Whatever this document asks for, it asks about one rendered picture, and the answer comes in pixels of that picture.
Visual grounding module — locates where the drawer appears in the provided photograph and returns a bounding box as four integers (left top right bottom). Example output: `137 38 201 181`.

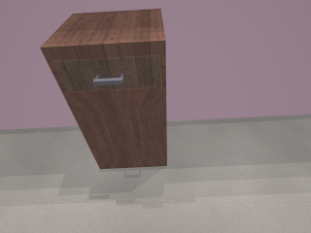
53 54 161 92

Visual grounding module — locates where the cabinet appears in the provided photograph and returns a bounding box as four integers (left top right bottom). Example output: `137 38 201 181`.
40 9 167 169

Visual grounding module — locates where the handle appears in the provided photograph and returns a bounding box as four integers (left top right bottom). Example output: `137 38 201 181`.
93 74 123 86

